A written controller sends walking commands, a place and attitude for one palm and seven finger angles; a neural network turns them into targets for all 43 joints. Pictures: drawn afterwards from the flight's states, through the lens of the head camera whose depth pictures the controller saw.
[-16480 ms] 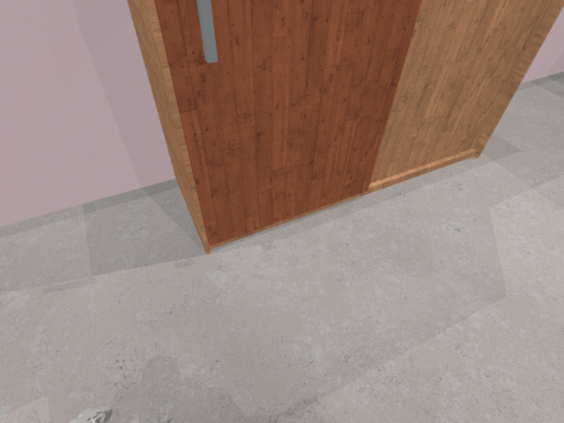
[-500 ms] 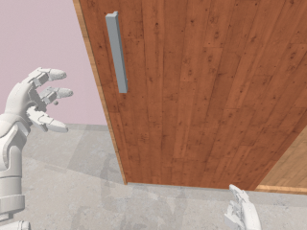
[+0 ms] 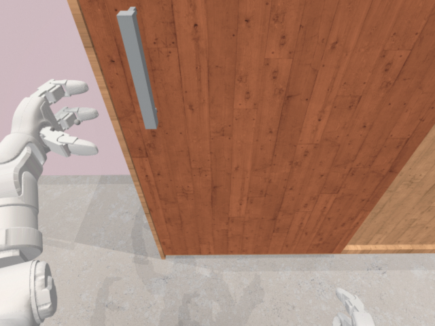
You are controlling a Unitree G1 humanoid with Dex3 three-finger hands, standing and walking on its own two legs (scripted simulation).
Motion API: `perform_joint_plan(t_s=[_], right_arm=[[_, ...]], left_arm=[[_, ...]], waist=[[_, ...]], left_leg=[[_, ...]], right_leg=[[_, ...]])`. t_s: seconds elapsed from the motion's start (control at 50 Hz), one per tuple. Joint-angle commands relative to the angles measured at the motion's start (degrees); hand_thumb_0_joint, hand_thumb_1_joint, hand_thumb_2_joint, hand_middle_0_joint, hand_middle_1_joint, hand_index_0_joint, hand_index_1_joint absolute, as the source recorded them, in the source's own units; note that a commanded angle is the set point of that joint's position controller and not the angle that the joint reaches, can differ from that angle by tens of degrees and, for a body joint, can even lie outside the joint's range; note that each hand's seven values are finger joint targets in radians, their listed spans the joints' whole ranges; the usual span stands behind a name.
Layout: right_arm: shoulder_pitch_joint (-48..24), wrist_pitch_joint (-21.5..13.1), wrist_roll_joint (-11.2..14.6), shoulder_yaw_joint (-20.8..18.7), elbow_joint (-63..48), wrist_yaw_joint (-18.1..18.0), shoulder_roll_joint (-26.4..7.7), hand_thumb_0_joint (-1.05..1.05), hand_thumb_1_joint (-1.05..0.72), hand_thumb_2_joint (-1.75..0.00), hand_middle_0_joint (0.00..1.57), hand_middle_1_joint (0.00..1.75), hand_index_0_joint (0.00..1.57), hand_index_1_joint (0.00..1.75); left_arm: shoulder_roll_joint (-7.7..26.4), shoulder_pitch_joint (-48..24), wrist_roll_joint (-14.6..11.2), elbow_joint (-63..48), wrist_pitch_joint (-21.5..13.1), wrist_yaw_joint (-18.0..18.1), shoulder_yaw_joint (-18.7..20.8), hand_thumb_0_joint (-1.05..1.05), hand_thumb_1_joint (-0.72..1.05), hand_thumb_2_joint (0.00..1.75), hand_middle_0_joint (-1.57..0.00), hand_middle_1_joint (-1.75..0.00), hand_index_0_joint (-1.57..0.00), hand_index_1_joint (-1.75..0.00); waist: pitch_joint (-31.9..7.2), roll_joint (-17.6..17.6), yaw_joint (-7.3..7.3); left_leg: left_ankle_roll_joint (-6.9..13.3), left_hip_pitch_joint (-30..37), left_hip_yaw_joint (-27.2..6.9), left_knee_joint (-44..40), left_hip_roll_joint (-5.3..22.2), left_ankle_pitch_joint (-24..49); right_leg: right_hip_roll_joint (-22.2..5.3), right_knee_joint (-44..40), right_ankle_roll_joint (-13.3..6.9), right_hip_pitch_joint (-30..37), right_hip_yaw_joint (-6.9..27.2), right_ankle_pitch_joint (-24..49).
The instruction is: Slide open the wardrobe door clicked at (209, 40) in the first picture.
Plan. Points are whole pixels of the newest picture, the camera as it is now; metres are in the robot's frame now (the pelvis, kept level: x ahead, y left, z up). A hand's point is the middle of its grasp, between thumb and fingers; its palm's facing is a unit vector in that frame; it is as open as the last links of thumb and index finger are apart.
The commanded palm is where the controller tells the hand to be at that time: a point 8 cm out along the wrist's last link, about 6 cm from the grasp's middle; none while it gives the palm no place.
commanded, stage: move the hooked fingers beside the handle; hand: left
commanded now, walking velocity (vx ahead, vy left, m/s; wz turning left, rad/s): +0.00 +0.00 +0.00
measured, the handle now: (143, 73) +0.56 +0.19 +0.21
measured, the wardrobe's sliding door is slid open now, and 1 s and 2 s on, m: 0.00 0.00 0.00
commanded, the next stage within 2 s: feel for the door with the fingertips in 1.58 s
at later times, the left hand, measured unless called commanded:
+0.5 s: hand (93, 102) +0.44 +0.25 +0.21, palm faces +0.07 -1.00 -0.01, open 14.0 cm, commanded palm +0.42 +0.30 +0.21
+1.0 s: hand (104, 91) +0.49 +0.25 +0.20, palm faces +0.05 -1.00 +0.02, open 14.0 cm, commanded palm +0.46 +0.30 +0.21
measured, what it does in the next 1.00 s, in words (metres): stands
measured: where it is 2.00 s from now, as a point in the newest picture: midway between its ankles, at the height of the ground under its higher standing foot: outside the picture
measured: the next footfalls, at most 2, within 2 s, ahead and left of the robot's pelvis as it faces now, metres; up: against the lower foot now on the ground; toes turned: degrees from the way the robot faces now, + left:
none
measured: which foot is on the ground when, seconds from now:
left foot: down 0.00-1.00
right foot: down 0.00-1.00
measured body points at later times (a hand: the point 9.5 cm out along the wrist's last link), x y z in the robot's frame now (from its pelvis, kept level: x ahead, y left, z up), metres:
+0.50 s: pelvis +0.01 +0.01 +0.00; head +0.02 +0.00 +0.45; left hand +0.43 +0.31 +0.22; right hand +0.12 -0.26 -0.10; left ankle +0.04 +0.12 -0.74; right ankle -0.04 -0.09 -0.74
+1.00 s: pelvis +0.02 +0.01 +0.00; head +0.05 +0.01 +0.44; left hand +0.48 +0.31 +0.21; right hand +0.03 -0.27 -0.12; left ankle +0.04 +0.12 -0.74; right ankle -0.04 -0.09 -0.74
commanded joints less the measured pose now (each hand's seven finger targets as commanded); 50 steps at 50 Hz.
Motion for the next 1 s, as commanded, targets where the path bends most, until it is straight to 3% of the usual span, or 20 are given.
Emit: perform_joint_plan(t_s=[0.0,0.02,0.1,0.18,0.2,0.24,0.3,0.32,0.38,0.46,0.54,0.62,0.68,0.74,0.8,0.82,0.84,0.88,0.92,0.98], right_arm=[[-4.1,-2.5,-0.3,-3.4,-8.8,-0.3,-7.5,0.00,-0.90,-0.90,0.20,0.30,0.20,0.30],[-3.9,-2.5,-0.4,-3.6,-8.9,-0.2,-7.8,0.00,-0.90,-0.90,0.20,0.30,0.20,0.30],[-2.4,-2.0,-0.3,-3.9,-8.5,-0.2,-7.9,0.00,-0.90,-0.90,0.20,0.30,0.20,0.30],[-1.5,-1.4,-0.1,-4.1,-8.0,-0.1,-8.4,0.00,-0.90,-0.90,0.20,0.30,0.20,0.30],[-0.7,-1.1,-0.1,-4.3,-7.6,-0.2,-8.6,0.00,-0.90,-0.90,0.20,0.30,0.20,0.30],[-0.6,-1.0,-0.3,-4.4,-7.7,0.0,-8.7,0.00,-0.90,-0.90,0.20,0.30,0.20,0.30],[0.7,-0.5,-0.4,-4.7,-7.5,-0.1,-8.9,0.00,-0.90,-0.90,0.20,0.30,0.20,0.30],[0.4,-0.4,-0.4,-4.6,-7.3,-0.1,-9.1,0.00,-0.90,-0.90,0.20,0.30,0.20,0.30],[1.5,-0.5,-0.7,-4.9,-6.6,0.1,-8.8,0.00,-0.90,-0.90,0.20,0.30,0.20,0.30],[3.0,0.0,-0.8,-4.9,-5.6,0.1,-9.0,0.00,-0.90,-0.90,0.20,0.30,0.20,0.30],[4.4,0.9,-1.0,-5.1,-5.0,0.2,-9.5,0.00,-0.90,-0.90,0.20,0.30,0.20,0.30],[5.8,1.7,-1.4,-5.3,-5.1,0.3,-9.8,0.00,-0.90,-0.90,0.20,0.30,0.20,0.30],[7.0,2.0,-1.6,-5.5,-4.8,0.4,-9.8,0.00,-0.90,-0.90,0.20,0.30,0.20,0.30],[8.5,2.5,-1.7,-5.6,-3.5,0.2,-10.2,0.00,-0.90,-0.90,0.20,0.30,0.20,0.30],[9.9,2.8,-1.7,-6.0,-3.3,0.1,-10.5,0.00,-0.90,-0.90,0.20,0.30,0.20,0.30],[9.5,2.9,-1.6,-5.9,-3.6,0.2,-10.5,0.00,-0.90,-0.90,0.20,0.30,0.20,0.30],[9.5,2.9,-1.7,-5.9,-3.5,0.3,-10.2,0.00,-0.90,-0.90,0.20,0.30,0.20,0.30],[10.3,3.1,-1.9,-6.1,-3.2,0.5,-10.4,0.00,-0.90,-0.90,0.20,0.30,0.20,0.30],[10.7,3.4,-1.9,-6.2,-3.4,0.4,-11.0,0.00,-0.90,-0.90,0.20,0.30,0.20,0.30],[10.4,3.3,-2.0,-6.4,-4.3,0.7,-10.7,0.00,-0.90,-0.90,0.20,0.30,0.20,0.30]], left_arm=[[16.8,-26.8,-0.4,-11.7,-6.1,1.2,3.8,0.00,-0.50,0.30,-0.30,-1.20,-0.30,-1.20],[19.6,-26.4,-0.2,-12.0,-7.0,1.3,6.6,0.00,-0.50,0.30,-0.30,-1.20,-0.30,-1.20],[17.5,-28.2,-0.6,-10.2,-9.1,0.0,4.6,0.00,-0.50,0.30,-0.30,-1.20,-0.30,-1.20],[16.9,-28.0,0.1,-5.1,-7.5,-0.6,3.8,0.00,-0.50,0.30,-0.30,-1.20,-0.30,-1.20],[16.8,-28.5,-0.1,-4.0,-7.5,-0.5,3.4,0.00,-0.50,0.30,-0.30,-1.20,-0.30,-1.20],[17.2,-30.8,0.5,-4.4,-7.3,-0.3,3.4,0.00,-0.50,0.30,-0.30,-1.20,-0.30,-1.20],[18.8,-31.8,0.3,-2.9,-8.3,0.2,4.5,0.00,-0.50,0.30,-0.30,-1.20,-0.30,-1.20],[19.2,-34.9,0.8,-3.4,-9.0,0.3,4.3,0.00,-0.50,0.30,-0.30,-1.20,-0.30,-1.20],[17.0,-39.3,1.4,-4.3,-11.1,1.0,2.1,0.00,-0.50,0.30,-0.30,-1.20,-0.30,-1.20],[15.6,-39.9,1.6,1.8,-11.3,1.2,1.0,0.00,-0.50,0.30,-0.30,-1.20,-0.30,-1.20],[18.4,-40.5,2.6,9.0,-10.3,1.6,2.6,0.00,-0.50,0.30,-0.30,-1.20,-0.30,-1.20],[22.1,-42.7,3.9,11.4,-12.7,2.5,4.9,0.00,-0.50,0.30,-0.30,-1.20,-0.30,-1.20],[21.7,-46.4,4.6,11.0,-15.4,2.4,3.9,0.00,-0.50,0.30,-0.30,-1.20,-0.30,-1.20],[22.1,-49.2,4.8,15.5,-16.8,1.4,3.1,0.00,-0.50,0.30,-0.30,-1.20,-0.30,-1.20],[22.2,-48.4,4.5,16.8,-17.5,-0.1,2.9,0.00,-0.50,0.30,-0.30,-1.20,-0.30,-1.20],[22.5,-47.7,4.9,15.9,-17.4,-0.4,3.2,0.00,-0.50,0.30,-0.30,-1.20,-0.30,-1.20],[19.5,-48.5,4.8,15.3,-17.3,-0.7,0.7,0.00,-0.50,0.30,-0.30,-1.20,-0.30,-1.20],[18.8,-47.5,4.3,16.8,-16.9,-1.0,0.7,0.00,-0.50,0.30,-0.30,-1.20,-0.30,-1.20],[22.7,-45.4,3.5,16.9,-16.9,-0.9,4.3,0.00,-0.50,0.30,-0.30,-1.20,-0.30,-1.20],[22.2,-45.7,3.5,12.8,-17.1,-0.2,4.6,0.00,-0.50,0.30,-0.30,-1.20,-0.30,-1.20]], waist=[[-15.4,2.2,0.14],[-16.8,2.0,0.62],[-16.8,1.4,-0.45],[-14.0,2.6,-0.66],[-13.6,0.9,-0.93],[-14.3,2.4,-1.06],[-15.2,-0.2,-1.20],[-15.4,1.8,-1.60],[-18.0,4.6,-2.39],[-17.0,2.9,-2.78],[-15.8,0.5,-2.55],[-17.4,-0.6,-2.42],[-19.4,2.3,-3.39],[-17.2,1.1,-4.92],[-19.4,3.0,-4.46],[-20.7,6.2,-3.84],[-20.5,7.1,-4.62],[-19.1,5.2,-4.76],[-19.4,1.7,-3.90],[-22.1,2.6,-3.33]], left_leg=[[2.9,13.9,-1.9,-0.8,-1.5,9.0],[3.0,14.4,-2.0,-0.5,-1.4,10.2],[3.2,14.8,-1.4,0.0,-1.3,11.4],[3.1,13.9,-1.3,0.1,-1.3,10.7],[3.1,13.4,-1.2,0.3,-1.2,10.8],[3.1,13.9,-1.4,0.4,-1.2,11.2],[3.2,13.2,-1.4,0.8,-1.2,11.4],[3.2,13.5,-1.4,0.8,-1.1,11.4],[2.9,17.1,-2.2,1.4,-0.9,13.4],[2.9,16.1,-2.2,1.6,-0.8,13.2],[3.0,12.5,-1.6,1.5,-0.9,11.7],[3.2,11.2,-1.3,2.0,-0.7,12.8],[3.0,13.1,-1.3,2.7,-0.6,14.7],[3.2,11.4,-1.2,3.0,-0.4,12.9],[3.1,12.4,-1.1,3.5,-0.5,14.3],[2.9,13.6,-1.2,3.6,-0.5,15.2],[2.8,14.8,-1.4,3.8,-0.5,15.9],[2.8,14.2,-1.7,3.7,-0.2,15.1],[3.0,12.4,-1.6,3.4,0.0,14.9],[3.0,14.0,-1.6,3.4,-0.1,16.8]], right_leg=[[-1.0,-3.9,0.9,-3.8,2.5,17.2],[-0.8,-3.5,0.9,-3.3,2.8,19.0],[-0.6,-3.0,1.0,-3.6,2.6,20.6],[-0.5,-3.0,1.0,-6.5,2.7,19.9],[-0.5,-3.1,1.0,-6.1,2.4,19.8],[-0.5,-2.8,0.9,-7.1,2.6,20.2],[-0.4,-2.7,1.0,-6.2,2.6,20.2],[-0.4,-2.6,1.0,-6.9,2.9,20.3],[-0.2,-2.2,0.6,-8.4,2.6,19.9],[-0.1,-2.1,0.6,-9.2,2.5,19.8],[-0.4,-2.1,0.9,-8.6,2.8,19.9],[-0.5,-1.5,1.1,-7.5,3.2,21.6],[-0.3,-0.9,1.1,-8.3,3.4,22.6],[-0.3,-1.1,1.4,-9.8,3.5,21.7],[-0.3,-0.9,1.0,-9.3,3.2,21.8],[-0.2,-0.5,0.9,-9.9,3.4,22.2],[-0.1,-0.6,0.9,-11.2,3.2,22.1],[0.3,-0.9,1.0,-12.5,2.7,20.6],[0.3,-0.8,1.1,-10.5,2.8,21.4],[0.5,-0.3,1.1,-9.7,2.7,22.5]])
